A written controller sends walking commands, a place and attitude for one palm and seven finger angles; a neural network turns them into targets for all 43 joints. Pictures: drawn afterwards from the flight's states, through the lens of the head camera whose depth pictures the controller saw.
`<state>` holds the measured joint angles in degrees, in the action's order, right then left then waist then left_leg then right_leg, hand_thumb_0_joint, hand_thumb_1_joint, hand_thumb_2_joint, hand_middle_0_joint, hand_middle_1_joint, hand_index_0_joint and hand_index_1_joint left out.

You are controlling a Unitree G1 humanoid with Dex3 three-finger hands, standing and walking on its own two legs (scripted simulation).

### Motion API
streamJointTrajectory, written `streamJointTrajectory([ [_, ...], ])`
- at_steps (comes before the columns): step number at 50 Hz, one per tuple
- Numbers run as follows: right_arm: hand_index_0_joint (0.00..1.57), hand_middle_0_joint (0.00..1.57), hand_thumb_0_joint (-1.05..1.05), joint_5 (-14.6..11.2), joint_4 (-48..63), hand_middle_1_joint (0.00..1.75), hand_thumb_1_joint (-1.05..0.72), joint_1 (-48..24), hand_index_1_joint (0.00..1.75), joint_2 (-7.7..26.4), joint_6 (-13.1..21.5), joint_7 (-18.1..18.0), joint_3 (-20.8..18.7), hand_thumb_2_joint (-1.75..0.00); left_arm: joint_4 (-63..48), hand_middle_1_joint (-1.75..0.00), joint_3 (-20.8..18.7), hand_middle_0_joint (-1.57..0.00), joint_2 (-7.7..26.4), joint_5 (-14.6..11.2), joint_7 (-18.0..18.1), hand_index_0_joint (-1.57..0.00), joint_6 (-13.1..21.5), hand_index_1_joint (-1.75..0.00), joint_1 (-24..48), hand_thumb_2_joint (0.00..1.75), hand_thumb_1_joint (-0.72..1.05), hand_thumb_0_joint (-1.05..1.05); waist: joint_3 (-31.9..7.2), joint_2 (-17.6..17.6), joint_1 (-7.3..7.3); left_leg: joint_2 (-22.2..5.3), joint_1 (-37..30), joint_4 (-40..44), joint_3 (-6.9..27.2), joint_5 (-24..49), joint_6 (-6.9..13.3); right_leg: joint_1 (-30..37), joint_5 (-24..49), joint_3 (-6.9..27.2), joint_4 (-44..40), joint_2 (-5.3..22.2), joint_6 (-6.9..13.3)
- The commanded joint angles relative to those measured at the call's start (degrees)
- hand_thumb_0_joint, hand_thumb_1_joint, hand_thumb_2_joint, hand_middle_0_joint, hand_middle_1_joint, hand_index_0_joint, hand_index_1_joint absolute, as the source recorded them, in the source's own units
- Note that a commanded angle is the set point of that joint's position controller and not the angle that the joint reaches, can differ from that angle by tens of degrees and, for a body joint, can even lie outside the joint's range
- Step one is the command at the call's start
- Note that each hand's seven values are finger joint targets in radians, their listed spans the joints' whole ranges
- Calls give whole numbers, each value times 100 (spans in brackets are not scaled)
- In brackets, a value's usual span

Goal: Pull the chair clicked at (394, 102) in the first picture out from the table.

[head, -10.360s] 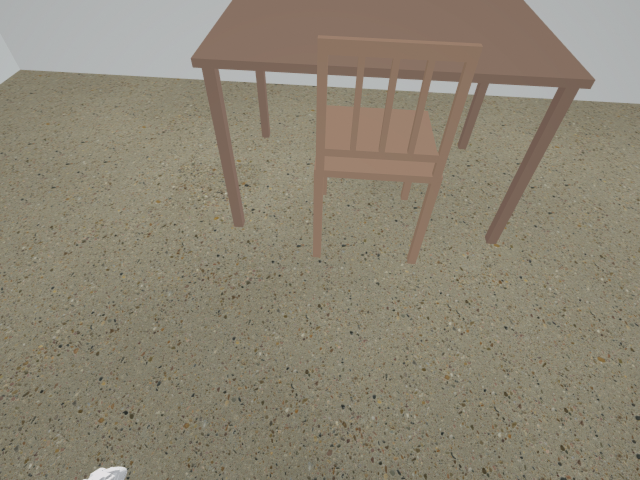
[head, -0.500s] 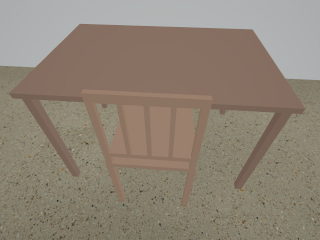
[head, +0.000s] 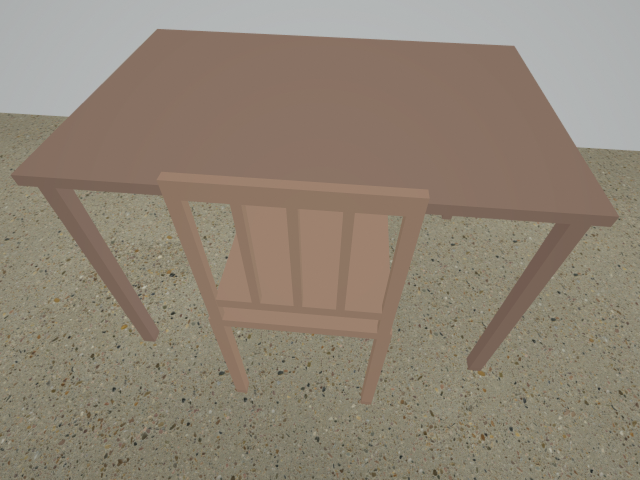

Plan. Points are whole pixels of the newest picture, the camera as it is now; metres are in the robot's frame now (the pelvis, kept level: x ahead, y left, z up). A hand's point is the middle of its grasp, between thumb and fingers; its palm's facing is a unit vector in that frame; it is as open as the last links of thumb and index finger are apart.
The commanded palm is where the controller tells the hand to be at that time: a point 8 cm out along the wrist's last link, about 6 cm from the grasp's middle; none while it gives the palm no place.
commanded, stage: shuffle to correct the standing spot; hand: left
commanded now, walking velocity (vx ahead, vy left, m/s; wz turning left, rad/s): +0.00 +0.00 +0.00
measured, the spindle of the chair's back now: (296, 260) +0.50 +0.08 -0.09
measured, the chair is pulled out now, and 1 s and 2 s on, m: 0.00 0.00 0.00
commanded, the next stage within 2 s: come to a stop and stand still in 0.24 s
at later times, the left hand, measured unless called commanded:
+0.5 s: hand out of the picture +0.02 +0.15 -0.19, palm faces +0.06 -0.98 -0.17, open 7.4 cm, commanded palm none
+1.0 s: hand out of the picture +0.05 +0.19 -0.17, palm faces +0.01 -0.97 -0.25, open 7.4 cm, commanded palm none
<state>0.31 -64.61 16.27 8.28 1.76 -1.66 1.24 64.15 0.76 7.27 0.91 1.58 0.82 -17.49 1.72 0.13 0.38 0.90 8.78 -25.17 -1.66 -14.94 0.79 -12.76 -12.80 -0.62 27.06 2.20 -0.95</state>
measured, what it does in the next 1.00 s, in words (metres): stands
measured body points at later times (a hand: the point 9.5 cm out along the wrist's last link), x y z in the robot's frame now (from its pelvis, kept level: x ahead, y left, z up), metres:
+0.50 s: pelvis +0.05 -0.01 -0.01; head +0.07 -0.01 +0.44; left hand +0.02 +0.20 -0.17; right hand +0.03 -0.22 -0.17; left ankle -0.01 +0.11 -0.74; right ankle +0.02 -0.13 -0.74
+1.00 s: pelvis +0.00 +0.00 -0.01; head +0.00 -0.01 +0.44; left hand +0.05 +0.24 -0.15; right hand +0.06 -0.23 -0.16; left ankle -0.01 +0.11 -0.74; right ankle +0.02 -0.13 -0.74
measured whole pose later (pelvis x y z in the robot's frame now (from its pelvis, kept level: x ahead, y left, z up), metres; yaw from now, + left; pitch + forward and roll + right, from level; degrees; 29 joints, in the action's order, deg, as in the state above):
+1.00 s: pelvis +0.00 +0.00 -0.01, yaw -1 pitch -3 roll +0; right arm 0.6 -56.2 14.4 10.9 0.6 -1.4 0.0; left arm 58.5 0.4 10.4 1.1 1.9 -0.4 -14.4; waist 1.2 -1.7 -0.1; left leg 0.3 9.8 -30.4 -2.7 -18.2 1.0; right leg -13.6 -15.4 -0.4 31.5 1.9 -0.8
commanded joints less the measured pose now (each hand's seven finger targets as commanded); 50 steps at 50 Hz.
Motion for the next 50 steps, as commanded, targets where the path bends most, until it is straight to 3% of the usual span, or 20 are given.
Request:
streamJointTrajectory([
  [1,20,20,0,8,113,30,-90,323,30,478,51,-8,-104,-90,-146,-30,-111,-20,587,-27,56,-20,105,-30,-332,90,90,0,214,30,-20,-545,349,554,444,557,65,63,523,409,-460,371,234],
  [4,20,20,0,19,61,30,-90,375,30,439,50,-7,-100,-90,-137,-30,-127,-20,571,-10,52,-20,103,-30,-375,90,90,0,200,-36,-8,-531,382,569,422,289,71,134,221,371,-479,349,250],
  [8,20,20,0,71,69,30,-90,452,30,499,-14,20,-151,-90,-189,-30,-181,-20,570,43,0,-20,52,-30,-377,90,90,0,608,-38,-17,-516,703,653,536,-1258,168,-282,-1322,360,-420,229,338],
  [10,20,20,0,84,102,30,-90,472,30,493,-9,32,-168,-90,-215,-30,-213,-20,560,55,-26,-20,59,-30,-407,90,90,0,720,-182,-11,-563,819,700,631,-1495,227,-374,-1422,322,-289,182,375],
  [12,20,20,0,76,133,30,-90,494,30,458,13,28,-182,-90,-222,-30,-228,-20,528,60,-49,-20,85,-30,-489,90,90,0,793,-12,11,-582,860,627,647,-1431,283,-385,-1347,336,-265,153,414],
  [17,20,20,0,61,157,30,-90,597,30,324,131,-2,-154,-90,-173,-30,-290,-20,619,29,-53,-20,172,-30,-647,90,90,0,483,296,19,-391,760,-145,225,-88,234,6,-276,526,-126,319,567],
  [19,20,20,0,64,138,30,-90,577,30,257,159,-28,-118,-90,-122,-30,-295,-20,624,10,-15,-20,184,-30,-720,90,90,0,326,340,38,-316,685,-386,74,519,136,208,965,625,-14,490,594],
  [22,20,20,0,33,-7,30,-90,747,30,262,161,-105,-97,-90,-99,-30,-259,-20,564,-15,57,-20,190,-30,-618,90,90,0,40,38,-33,-491,218,-326,196,2094,56,401,2894,324,464,404,475],
  [24,20,20,0,14,-19,30,-90,703,30,328,147,-157,-107,-90,-85,-30,-242,-20,558,-48,109,-20,195,-30,-636,90,90,0,-207,-136,2,-563,-54,-404,211,3218,25,569,3674,304,486,470,370],
  [26,20,20,0,-12,34,30,-90,679,30,402,108,-180,-151,-90,-107,-30,-263,-20,664,-63,146,-20,189,-30,-569,90,90,0,-401,-77,-10,-587,-186,-372,211,3526,-9,752,4034,274,531,518,330],
  [32,20,20,0,-6,201,30,-90,384,30,413,-27,-170,-263,-90,-321,-30,-284,-20,673,-36,170,-20,40,-30,-290,90,90,0,-127,-11,17,-700,-284,-39,271,3124,44,348,2972,303,401,491,309],
  [37,20,20,0,14,309,30,-90,251,30,501,-18,-135,-269,-90,-449,-30,-287,-20,707,-19,152,-20,-4,-30,-142,90,90,0,-378,-197,40,-733,-394,64,363,3196,114,457,2214,263,267,408,264],
  [38,20,20,0,-76,762,30,-90,-288,30,1007,-31,-30,-403,-90,-233,-30,-318,-20,1018,25,322,-20,105,-30,-593,90,90,0,-310,178,162,-829,0,-1188,85,3263,-74,336,3595,359,-45,601,139],
  [39,20,20,0,-10,989,30,-90,-4,30,630,-35,19,-369,-90,-555,-30,-347,-20,1142,21,294,-20,138,-30,-438,90,90,0,-531,373,-18,-464,524,-944,172,956,-50,762,3768,765,135,895,410],
  [40,20,20,0,-25,956,30,-90,69,30,512,-62,20,-314,-90,-598,-30,-252,-20,1046,-3,257,-20,142,-30,-115,90,90,0,-498,488,-162,-460,445,-480,153,-91,-30,464,2929,719,115,973,510],
  [41,20,20,0,-12,961,30,-90,238,30,506,-53,43,-299,-90,-736,-30,-214,-20,955,3,223,-20,109,-30,63,90,90,0,-457,41,-219,-534,253,-108,284,384,24,231,1996,566,276,711,498],
  [42,20,20,0,47,969,30,-90,291,30,627,-29,57,-280,-90,-822,-30,-213,-20,915,5,176,-20,74,-30,120,90,90,0,-375,-540,-143,-696,284,-102,343,1184,98,174,1346,348,356,441,435],
  [43,20,20,0,67,1002,30,-90,220,30,693,-21,40,-269,-90,-827,-30,-204,-20,888,-12,155,-20,56,-30,45,90,90,0,-249,-661,-81,-789,352,-79,463,1639,143,138,957,262,353,292,391],
  [46,20,20,0,35,1133,30,-90,19,30,764,-52,41,-227,-90,-839,-30,-159,-20,904,-3,101,-20,-24,-30,131,90,90,0,313,-181,-45,-730,691,261,504,508,169,-72,43,310,-15,210,326],
  [50,20,20,0,57,1106,30,-90,32,30,807,-82,86,-209,-90,-875,-30,-136,-20,989,6,31,-20,-58,-30,142,90,90,0,704,11,-44,-566,975,690,566,-967,164,-400,-1042,508,-385,201,316],
])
